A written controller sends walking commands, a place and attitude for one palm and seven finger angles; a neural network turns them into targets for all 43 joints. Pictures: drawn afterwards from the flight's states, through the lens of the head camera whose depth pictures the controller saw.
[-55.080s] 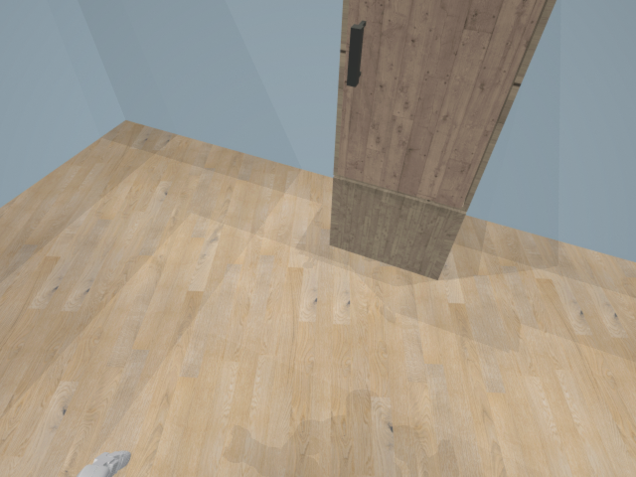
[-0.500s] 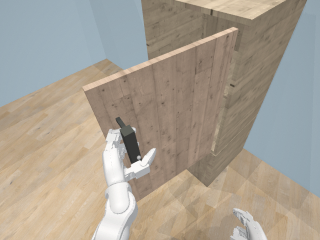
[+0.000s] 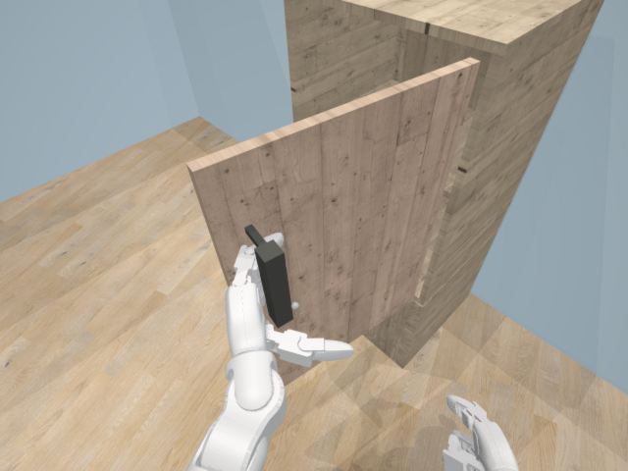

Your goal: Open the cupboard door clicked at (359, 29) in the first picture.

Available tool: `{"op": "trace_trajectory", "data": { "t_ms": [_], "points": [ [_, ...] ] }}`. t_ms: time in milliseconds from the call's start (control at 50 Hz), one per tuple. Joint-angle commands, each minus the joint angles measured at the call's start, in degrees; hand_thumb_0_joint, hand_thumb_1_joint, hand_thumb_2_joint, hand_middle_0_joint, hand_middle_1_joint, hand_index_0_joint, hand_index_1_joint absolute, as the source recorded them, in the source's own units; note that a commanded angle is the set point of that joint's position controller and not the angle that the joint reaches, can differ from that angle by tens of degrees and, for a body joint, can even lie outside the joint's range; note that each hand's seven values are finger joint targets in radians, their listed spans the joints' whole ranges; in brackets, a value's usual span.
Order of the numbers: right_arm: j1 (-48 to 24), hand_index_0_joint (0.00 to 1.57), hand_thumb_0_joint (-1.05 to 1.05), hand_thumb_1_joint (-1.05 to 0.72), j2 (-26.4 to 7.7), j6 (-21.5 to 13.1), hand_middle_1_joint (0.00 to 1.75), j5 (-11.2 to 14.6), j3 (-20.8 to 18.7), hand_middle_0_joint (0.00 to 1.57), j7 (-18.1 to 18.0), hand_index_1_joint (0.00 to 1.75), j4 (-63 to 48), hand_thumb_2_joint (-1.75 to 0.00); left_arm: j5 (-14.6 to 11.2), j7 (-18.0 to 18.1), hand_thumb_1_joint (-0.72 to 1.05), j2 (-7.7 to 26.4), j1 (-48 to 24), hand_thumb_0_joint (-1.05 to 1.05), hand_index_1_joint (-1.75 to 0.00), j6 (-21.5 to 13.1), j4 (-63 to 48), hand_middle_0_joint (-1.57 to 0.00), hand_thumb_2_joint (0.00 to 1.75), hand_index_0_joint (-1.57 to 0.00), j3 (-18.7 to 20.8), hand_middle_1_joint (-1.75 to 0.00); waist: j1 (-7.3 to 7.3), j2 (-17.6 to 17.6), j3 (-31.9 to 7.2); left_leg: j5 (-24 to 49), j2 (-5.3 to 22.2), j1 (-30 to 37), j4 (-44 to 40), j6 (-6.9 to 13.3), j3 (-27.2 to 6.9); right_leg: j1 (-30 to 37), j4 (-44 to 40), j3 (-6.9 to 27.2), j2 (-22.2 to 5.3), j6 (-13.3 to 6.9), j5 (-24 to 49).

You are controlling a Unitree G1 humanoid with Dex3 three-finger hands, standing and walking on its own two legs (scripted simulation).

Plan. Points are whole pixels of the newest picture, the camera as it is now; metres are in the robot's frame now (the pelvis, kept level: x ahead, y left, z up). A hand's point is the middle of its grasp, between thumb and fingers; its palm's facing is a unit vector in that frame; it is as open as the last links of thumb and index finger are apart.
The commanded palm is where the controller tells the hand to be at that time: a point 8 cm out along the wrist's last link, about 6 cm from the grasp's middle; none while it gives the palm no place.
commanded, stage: slide the hand sideways off the handle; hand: left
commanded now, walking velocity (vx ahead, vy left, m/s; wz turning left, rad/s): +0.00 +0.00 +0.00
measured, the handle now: (267, 276) +0.34 +0.08 +0.09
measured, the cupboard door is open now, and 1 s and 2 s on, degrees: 80 83 83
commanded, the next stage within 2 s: draw the hand back to the body in 1.28 s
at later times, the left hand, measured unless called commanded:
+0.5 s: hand (296, 344) +0.24 +0.04 +0.09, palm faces -0.15 -0.99 +0.02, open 16.2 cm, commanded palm +0.22 +0.10 +0.09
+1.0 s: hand (244, 368) +0.22 +0.09 +0.08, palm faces -0.08 -1.00 -0.02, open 15.9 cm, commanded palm +0.19 +0.16 +0.09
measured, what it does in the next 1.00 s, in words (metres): stands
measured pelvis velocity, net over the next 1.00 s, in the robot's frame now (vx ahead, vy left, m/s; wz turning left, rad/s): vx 0.01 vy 0.00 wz -0.02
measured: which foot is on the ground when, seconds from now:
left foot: down 0.00-1.00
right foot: down 0.00-1.00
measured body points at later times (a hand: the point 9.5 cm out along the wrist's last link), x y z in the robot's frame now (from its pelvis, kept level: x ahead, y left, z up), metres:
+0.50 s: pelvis -0.02 +0.02 +0.00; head -0.02 +0.01 +0.45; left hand +0.25 +0.09 +0.09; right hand +0.15 -0.19 -0.09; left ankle +0.02 +0.12 -0.71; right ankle -0.01 -0.08 -0.71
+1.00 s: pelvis +0.01 +0.00 +0.00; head +0.01 -0.02 +0.45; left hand +0.22 +0.15 +0.09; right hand +0.19 -0.22 -0.08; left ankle +0.02 +0.12 -0.71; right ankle -0.01 -0.08 -0.71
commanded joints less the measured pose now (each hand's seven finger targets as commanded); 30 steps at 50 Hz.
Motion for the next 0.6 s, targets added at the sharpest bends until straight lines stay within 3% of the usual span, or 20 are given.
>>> {"op": "trace_trajectory", "data": {
  "t_ms": [0, 60, 80, 100, 120, 140, 180, 220, 260, 280, 300, 380, 400, 480, 580],
  "points": [
    [-7.51, 0.20, 0.00, -0.90, -4.41, -2.72, 0.30, 0.49, -1.14, 0.20, 0.24, 0.30, -9.33, -0.90, 1.29, 2.67, -0.50, -10.62, -10.28, 0.00, -0.30, -2.33, -12.58, -0.15, 0.30, -0.15, 0.40, -0.30, 0.97, -6.51, -10.03, 12.57, -0.64, 6.84, -3.39, 1.03, -1.02, 0.83, -8.14, 2.38, -1.40, 1.32, 16.82],
    [-8.31, 0.20, 0.00, -0.90, -4.43, -2.54, 0.30, 0.54, -1.15, 0.20, 0.65, 0.30, -9.31, -0.90, 1.33, 3.00, -0.50, -11.73, -11.76, 0.00, -0.30, -1.84, -13.17, -0.15, 0.30, -0.15, -0.50, -0.30, 0.82, -5.90, -9.92, 11.80, -0.41, 6.65, -3.17, 0.95, -1.20, -0.73, -7.38, 1.88, -1.03, 1.06, 14.44],
    [-3.37, 0.20, 0.00, -0.90, -7.03, -2.03, 0.30, 0.93, -1.07, 0.20, 1.33, 0.30, -8.33, -0.90, 6.67, -9.84, -0.50, -5.34, -12.15, 0.00, -0.30, -4.75, -13.09, -0.15, 0.30, -0.15, -13.15, -0.30, -5.14, -8.98, -4.32, 12.68, -0.83, 8.01, -4.20, 2.04, -1.44, -3.35, -6.80, 4.21, -0.99, 1.47, 18.82],
    [-2.16, 0.20, 0.00, -0.90, -6.88, -2.13, 0.30, 1.67, -1.93, 0.20, 0.92, 0.30, -10.06, -0.90, 3.95, -16.98, -0.50, -0.96, -16.61, 0.00, -0.30, -7.92, -17.00, -0.15, 0.30, -0.15, -8.55, -0.30, -3.51, -6.40, -10.12, 14.22, -0.98, 8.28, -3.61, 2.41, -1.19, -1.16, -5.25, 4.12, -1.20, 1.17, 21.89],
    [-2.21, 0.20, 0.00, -0.90, -6.55, -2.56, 0.30, 1.96, -1.62, 0.20, 0.35, 0.30, -10.57, -0.90, 3.15, -21.30, -0.50, 1.50, -15.28, 0.00, -0.30, -9.97, -15.90, -0.15, 0.30, -0.15, -7.39, -0.30, -2.39, -5.05, -11.94, 15.02, -1.11, 8.33, -3.15, 2.56, -1.09, -0.17, -4.23, 4.53, -1.30, 1.03, 23.69],
    [-2.16, 0.20, 0.00, -0.90, -6.44, -2.85, 0.30, 2.07, -1.32, 0.20, -0.04, 0.30, -11.19, -0.90, 2.19, -24.89, -0.50, 2.36, -16.42, 0.00, -0.30, -11.21, -17.32, -0.15, 0.30, -0.15, -7.36, -0.30, -2.29, -2.94, -13.95, 15.12, -1.14, 9.27, -3.07, 2.57, -1.20, -0.07, -3.81, 4.40, -1.34, 0.93, 23.50],
    [-2.27, 0.20, 0.00, -0.90, -5.81, -4.12, 0.30, 3.02, -0.85, 0.20, -0.46, 0.30, -12.58, -0.90, -1.24, -29.00, -0.50, 0.56, -15.46, 0.00, -0.30, -12.09, -17.40, -0.15, 0.30, -0.15, -7.08, -0.30, -2.16, -2.69, -13.83, 12.85, -0.88, 9.63, -3.24, 2.45, -1.65, -1.13, -4.06, 3.62, -0.88, 0.84, 19.34],
    [-3.20, 0.20, 0.00, -0.90, -5.78, -5.35, 0.30, 3.75, -0.28, 0.20, -0.65, 0.30, -13.15, -0.90, -5.16, -28.99, -0.50, -2.27, -12.63, 0.00, -0.30, -11.07, -14.29, -0.15, 0.30, -0.15, -5.92, -0.30, -2.20, -5.64, -9.38, 7.81, -0.35, 7.79, -4.67, 1.95, -2.51, -3.02, -5.54, 2.34, -0.28, 1.21, 12.74],
    [-4.51, 0.20, 0.00, -0.90, -6.12, -6.13, 0.30, 4.03, -0.08, 0.20, -0.95, 0.30, -13.33, -0.90, -7.64, -26.78, -0.50, -0.77, -10.94, 0.00, -0.30, -9.87, -14.05, -0.15, 0.30, -0.15, -1.39, -0.30, -0.69, -8.37, -7.84, 3.71, -0.40, 6.23, -6.01, 1.58, -2.67, -2.87, -7.27, 2.31, -0.13, 1.51, 7.10],
    [-4.77, 0.20, 0.00, -0.90, -6.21, -6.37, 0.30, 3.97, -0.05, 0.20, -1.04, 0.30, -13.37, -0.90, -7.69, -25.40, -0.50, -0.16, -11.44, 0.00, -0.30, -9.50, -14.55, -0.15, 0.30, -0.15, -0.30, -0.30, -0.53, -9.78, -7.67, 3.17, -0.52, 6.04, -6.32, 1.67, -2.43, -2.49, -7.94, 2.59, -0.23, 1.70, 6.04],
    [-4.74, 0.20, 0.00, -0.90, -6.40, -6.45, 0.30, 3.82, -0.07, 0.20, -0.91, 0.30, -13.33, -0.90, -7.07, -23.97, -0.50, 1.88, -9.72, 0.00, -0.30, -9.27, -14.50, -0.15, 0.30, -0.15, 1.90, -0.30, 0.65, -10.11, -7.77, 2.78, -0.50, 5.63, -7.02, 1.50, -2.52, -1.73, -7.84, 2.42, -0.22, 1.53, 4.69],
    [-3.96, 0.20, 0.00, -0.90, -6.02, -6.28, 0.30, 3.20, -0.18, 0.20, -0.06, 0.30, -13.73, -0.90, -2.58, -20.43, -0.50, 2.57, -7.55, 0.00, -0.30, -9.43, -16.79, -0.15, 0.30, -0.15, 1.53, -0.30, 0.90, -7.06, -8.29, 4.67, -0.22, 6.33, -6.98, 1.63, -1.70, -2.24, -6.60, 2.66, -0.42, 1.26, 6.54],
    [-3.80, 0.20, 0.00, -0.90, -5.96, -6.12, 0.30, 3.07, -0.20, 0.20, 0.13, 0.30, -13.72, -0.90, -1.83, -20.24, -0.50, 3.53, -5.39, 0.00, -0.30, -9.40, -16.73, -0.15, 0.30, -0.15, 2.03, -0.30, 1.66, -5.67, -8.22, 5.30, -0.30, 6.14, -7.01, 1.60, -1.47, -1.41, -6.63, 2.89, -0.41, 0.99, 7.10],
    [-4.68, 0.20, 0.00, -0.90, -5.93, -5.28, 0.30, 3.11, 0.31, 0.20, -0.27, 0.30, -14.18, -0.90, -2.49, -20.83, -0.50, 6.49, -4.62, 0.00, -0.30, -9.36, -17.56, -0.15, 0.30, -0.15, 4.96, -0.30, 1.44, -5.46, -5.10, 1.88, -0.48, 4.58, -7.36, 1.65, -0.59, -1.66, -8.71, 3.96, -0.60, 1.14, 3.38],
    [-5.00, 0.20, 0.00, -0.90, -5.92, -5.18, 0.30, 3.22, 0.49, 0.20, -1.05, 0.30, -14.67, -0.90, -5.03, -22.72, -0.50, 7.94, 0.82, 0.00, -0.30, -8.99, -19.90, -0.15, 0.30, -0.15, 7.86, -0.30, 1.87, -5.15, -5.42, 2.48, -0.60, 4.67, -7.52, 1.61, -0.01, 0.16, -9.92, 4.50, -0.56, 1.36, 4.15]
  ]
}}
